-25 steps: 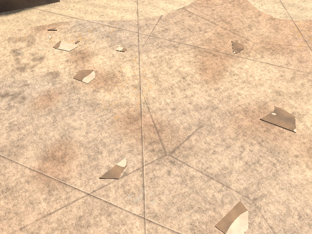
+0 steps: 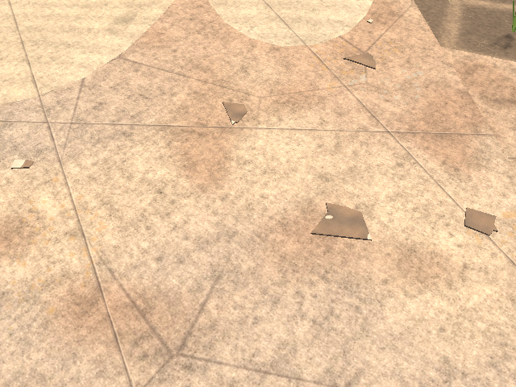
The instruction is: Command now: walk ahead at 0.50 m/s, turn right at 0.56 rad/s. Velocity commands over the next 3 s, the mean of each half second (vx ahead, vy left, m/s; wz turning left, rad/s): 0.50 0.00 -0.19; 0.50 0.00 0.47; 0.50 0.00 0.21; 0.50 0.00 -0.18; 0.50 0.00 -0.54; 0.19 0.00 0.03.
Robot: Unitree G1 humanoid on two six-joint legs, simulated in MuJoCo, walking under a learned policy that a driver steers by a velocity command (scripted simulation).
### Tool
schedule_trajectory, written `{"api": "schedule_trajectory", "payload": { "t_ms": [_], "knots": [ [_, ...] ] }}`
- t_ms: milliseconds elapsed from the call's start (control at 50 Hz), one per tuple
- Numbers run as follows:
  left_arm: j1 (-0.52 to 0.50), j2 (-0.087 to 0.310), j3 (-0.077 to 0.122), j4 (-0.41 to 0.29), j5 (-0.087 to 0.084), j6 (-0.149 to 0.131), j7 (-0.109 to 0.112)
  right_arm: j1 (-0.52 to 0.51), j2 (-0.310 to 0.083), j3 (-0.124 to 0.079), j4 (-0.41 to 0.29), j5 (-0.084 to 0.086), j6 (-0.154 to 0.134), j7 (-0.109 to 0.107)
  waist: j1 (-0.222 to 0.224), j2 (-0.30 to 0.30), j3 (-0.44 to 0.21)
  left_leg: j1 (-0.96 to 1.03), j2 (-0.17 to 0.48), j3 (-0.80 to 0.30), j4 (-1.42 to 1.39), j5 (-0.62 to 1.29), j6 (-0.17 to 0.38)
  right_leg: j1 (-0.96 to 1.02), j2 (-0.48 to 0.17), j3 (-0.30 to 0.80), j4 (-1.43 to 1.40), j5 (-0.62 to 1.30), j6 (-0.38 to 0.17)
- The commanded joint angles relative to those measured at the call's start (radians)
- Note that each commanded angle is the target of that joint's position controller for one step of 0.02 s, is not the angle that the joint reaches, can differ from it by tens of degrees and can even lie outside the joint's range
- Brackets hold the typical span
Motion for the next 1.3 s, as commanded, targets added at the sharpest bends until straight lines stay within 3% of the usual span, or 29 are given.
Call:
{"api": "schedule_trajectory", "payload": {
  "t_ms": [20, 100, 160, 200, 220, 240, 260, 280, 300, 340, 400, 460, 560, 660, 740, 780, 800, 820, 840, 860, 880, 900, 980, 1080, 1180, 1240, 1260, 1280, 1300],
  "knots": [
    [-0.034, -0.003, -0.014, -0.072, 0.0, -0.015, -0.019, -0.094, -0.15, -0.033, -0.066, 0.005, -0.017, -0.007, 0.022, 0.114, 0.015, 0.0, 0.263, -0.102, -0.144, 0.277, 0.159, -0.008, -0.027, 0.006, -0.148, 0.16, -0.003],
    [-0.157, 0.0, -0.019, -0.12, -0.002, -0.018, -0.04, -0.034, -0.193, -0.043, -0.027, 0.025, -0.004, -0.008, -0.017, 0.103, 0.042, 0.053, 0.284, -0.035, -0.134, 0.268, 0.132, 0.044, -0.005, -0.043, -0.315, 0.191, -0.04],
    [-0.177, 0.021, -0.011, -0.147, 0.004, -0.018, -0.044, 0.001, -0.224, -0.051, 0.004, 0.043, 0.012, -0.003, 0.003, 0.112, 0.042, 0.129, 0.317, -0.018, -0.062, 0.443, 0.12, 0.103, 0.041, -0.079, -0.387, 0.056, -0.091],
    [-0.009, 0.075, 0.023, -0.109, 0.011, -0.016, -0.038, -0.01, -0.237, -0.049, 0.015, 0.049, 0.024, -0.006, 0.116, 0.117, -0.064, 0.111, 0.284, 0.046, 0.178, 0.747, 0.085, 0.379, 0.121, -0.14, -0.474, 0.065, -0.14],
    [0.148, 0.137, 0.054, -0.063, 0.009, -0.011, -0.025, 0.012, -0.201, -0.032, 0.015, 0.037, 0.023, -0.011, 0.183, 0.093, -0.154, -0.031, 0.24, 0.079, 0.394, 0.687, 0.049, 0.65, 0.128, -0.109, -0.469, 0.113, -0.167],
    [0.248, 0.261, 0.079, -0.052, 0.014, -0.01, -0.009, 0.075, -0.105, 0.007, -0.035, 0.0, 0.009, -0.005, 0.166, -0.133, -0.285, -0.442, 0.123, 0.091, 0.804, 0.14, -0.024, 1.037, -0.147, 0.347, -0.486, 0.049, -0.306],
    [0.255, 0.233, 0.06, -0.069, 0.006, -0.018, -0.012, 0.095, -0.097, 0.02, -0.016, 0.01, -0.013, 0.004, 0.159, -0.166, -0.457, -0.57, 0.022, -0.116, 1.015, -0.386, -0.034, 1.1, -0.304, 0.733, -0.661, -0.03, -0.405],
    [0.22, 0.161, 0.035, -0.061, 0.016, -0.028, -0.02, 0.002, -0.181, -0.006, -0.029, 0.056, -0.019, 0.013, 0.185, -0.063, -0.344, -0.655, 0.075, -0.184, 1.074, -0.338, -0.019, 1.012, -0.281, 0.591, -0.682, -0.041, -0.349],
    [0.171, 0.133, 0.026, -0.053, 0.017, -0.035, -0.021, -0.058, -0.169, 0.0, -0.047, 0.066, -0.021, 0.013, 0.161, -0.051, -0.21, -0.673, 0.116, -0.164, 1.032, -0.262, -0.004, 0.863, -0.241, 0.429, -0.687, 0.018, -0.309],
    [0.063, 0.063, 0.004, -0.046, 0.025, -0.049, -0.022, -0.059, -0.157, -0.005, -0.031, 0.035, -0.005, 0.002, 0.083, -0.03, -0.095, -0.578, 0.181, -0.172, 0.908, -0.125, -0.005, 0.623, -0.163, 0.242, -0.741, 0.134, -0.256],
    [0.023, 0.051, 0.005, -0.025, 0.033, -0.082, -0.022, 0.01, -0.112, -0.001, 0.005, 0.039, 0.038, 0.0, 0.033, -0.028, -0.067, -0.497, 0.181, -0.191, 0.868, -0.017, -0.026, 0.504, -0.146, 0.119, -0.844, 0.181, -0.259],
    [0.045, 0.055, 0.01, 0.014, 0.043, -0.095, -0.009, -0.058, -0.096, -0.002, -0.011, 0.036, 0.047, -0.007, 0.047, 0.001, -0.008, -0.589, 0.16, -0.236, 0.748, 0.116, -0.043, 0.526, -0.137, 0.01, -0.881, 0.253, -0.238],
    [0.064, 0.074, 0.013, 0.051, 0.035, -0.093, 0.009, -0.171, -0.063, 0.01, -0.04, 0.029, 0.034, 0.018, 0.089, 0.01, 0.037, -0.58, 0.127, -0.176, 0.472, 0.341, -0.032, 0.586, -0.122, -0.132, -0.912, 0.279, -0.19],
    [0.138, 0.1, 0.025, 0.106, 0.018, -0.06, 0.018, -0.295, -0.046, 0.023, -0.114, 0.028, 0.032, 0.051, 0.136, 0.026, 0.086, -0.654, 0.11, -0.111, 0.337, 0.254, 0.012, 0.772, -0.18, -0.186, -0.852, 0.395, -0.179],
    [0.109, 0.15, 0.038, 0.103, 0.009, -0.027, 0.039, -0.217, -0.097, -0.002, -0.142, 0.029, 0.04, 0.067, 0.058, -0.042, -0.017, -0.46, 0.003, 0.004, 0.33, 0.049, 0.084, 0.833, -0.183, -0.24, -0.606, 0.966, -0.136],
    [0.081, 0.152, 0.032, 0.091, 0.006, -0.021, 0.049, 0.059, -0.197, -0.056, -0.086, 0.031, 0.047, 0.046, -0.1, -0.005, -0.166, -0.029, -0.043, -0.038, 0.239, 0.102, 0.158, 0.645, -0.122, -0.27, -0.203, 0.905, -0.079],
    [0.162, 0.042, -0.003, 0.05, 0.038, -0.041, 0.039, 0.146, -0.308, -0.085, -0.072, 0.031, 0.052, 0.025, -0.061, 0.225, -0.277, 0.365, 0.21, -0.464, 0.241, 0.1, 0.3, 0.234, 0.004, -0.255, 0.175, 0.199, -0.016],
    [0.163, 0.008, -0.027, 0.029, 0.032, -0.083, 0.02, 0.132, -0.301, -0.072, -0.098, 0.033, 0.039, 0.029, -0.034, 0.258, -0.42, 0.543, 0.365, -0.951, 0.066, -0.032, 0.446, -0.018, 0.171, -0.032, 0.396, -0.401, 0.003],
    [0.037, 0.089, -0.005, 0.005, -0.009, -0.113, 0.003, 0.125, -0.227, -0.052, -0.098, 0.025, 0.034, 0.029, -0.088, 0.162, -0.341, 0.502, 0.336, -0.841, 0.017, -0.055, 0.379, -0.123, 0.101, 0.065, 0.416, -0.336, -0.021],
    [-0.014, 0.091, -0.009, -0.018, -0.021, -0.128, -0.001, 0.073, -0.193, -0.043, -0.1, 0.027, 0.029, 0.027, -0.061, 0.111, -0.214, 0.36, 0.299, -0.7, 0.008, -0.01, 0.335, -0.138, 0.057, 0.049, 0.337, -0.245, -0.04],
    [-0.021, 0.082, -0.008, -0.012, 0.001, -0.131, 0.006, 0.003, -0.167, -0.034, -0.112, 0.03, 0.028, 0.026, -0.01, 0.04, -0.129, 0.202, 0.254, -0.594, -0.001, 0.085, 0.301, -0.092, 0.017, 0.037, 0.237, -0.188, -0.036],
    [-0.011, 0.093, 0.001, -0.006, 0.022, -0.123, 0.011, -0.047, -0.137, -0.023, -0.128, 0.024, 0.029, 0.022, 0.026, 0.05, -0.087, 0.086, 0.221, -0.523, -0.022, 0.18, 0.287, -0.023, -0.008, 0.033, 0.166, -0.149, -0.025],
    [0.014, 0.054, -0.004, -0.01, 0.037, -0.081, 0.014, -0.074, -0.16, -0.027, -0.143, 0.017, 0.026, 0.004, 0.072, 0.088, -0.051, -0.122, 0.162, -0.404, -0.074, 0.345, 0.287, 0.076, -0.01, -0.004, 0.004, -0.061, 0.04],
    [-0.158, 0.002, -0.032, -0.037, 0.028, -0.087, 0.001, 0.003, -0.163, -0.023, -0.099, 0.023, 0.032, -0.013, -0.014, 0.133, -0.034, -0.164, 0.099, -0.291, -0.064, 0.233, 0.205, 0.175, 0.041, -0.04, -0.377, 0.304, 0.056],
    [-0.223, 0.053, -0.016, -0.066, 0.016, -0.105, -0.021, 0.062, -0.173, -0.023, -0.059, 0.026, 0.038, -0.011, -0.033, 0.148, -0.006, 0.0, 0.198, -0.399, 0.015, 0.175, 0.188, 0.146, 0.051, -0.01, -0.503, 0.247, -0.004],
    [-0.089, 0.087, 0.005, -0.035, 0.019, -0.113, -0.02, 0.031, -0.17, -0.023, -0.059, 0.023, 0.048, -0.013, 0.052, 0.167, -0.041, 0.046, 0.187, -0.399, 0.15, 0.405, 0.149, 0.301, 0.083, -0.051, -0.561, 0.158, -0.067],
    [0.04, 0.125, 0.021, -0.008, 0.029, -0.116, -0.014, 0.026, -0.138, -0.01, -0.067, 0.016, 0.048, -0.012, 0.111, 0.135, -0.146, -0.006, 0.129, -0.35, 0.33, 0.448, 0.119, 0.507, 0.033, -0.012, -0.536, 0.193, -0.112],
    [0.186, 0.201, 0.039, 0.005, 0.04, -0.116, -0.012, 0.106, -0.081, 0.012, -0.084, -0.002, 0.042, -0.013, 0.127, -0.034, -0.315, -0.225, 0.026, -0.28, 0.651, 0.175, 0.067, 0.837, -0.16, 0.243, -0.503, 0.19, -0.215],
    [0.256, 0.216, 0.047, 0.052, 0.027, -0.103, -0.025, 0.203, -0.043, 0.025, -0.079, 0.028, 0.028, -0.01, 0.103, -0.304, -0.38, -0.534, -0.085, -0.24, 0.915, -0.358, 0.013, 1.033, -0.299, 0.676, -0.675, -0.115, -0.337]
  ]
}}
Next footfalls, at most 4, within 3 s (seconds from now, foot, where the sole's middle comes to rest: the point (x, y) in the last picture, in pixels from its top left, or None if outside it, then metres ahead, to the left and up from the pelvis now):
0.22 right None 0.28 -0.17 -0.78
0.78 left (238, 345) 0.59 0.04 -0.78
1.26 right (283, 242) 0.92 -0.10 -0.78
1.78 left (182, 194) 1.12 0.22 -0.78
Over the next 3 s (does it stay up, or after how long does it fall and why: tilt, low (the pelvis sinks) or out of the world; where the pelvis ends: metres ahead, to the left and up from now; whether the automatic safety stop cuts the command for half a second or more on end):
stays up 1.55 0.08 -0.01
